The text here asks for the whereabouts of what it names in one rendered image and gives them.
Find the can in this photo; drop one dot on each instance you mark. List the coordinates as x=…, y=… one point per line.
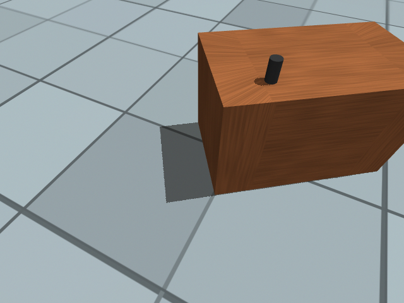
x=273, y=70

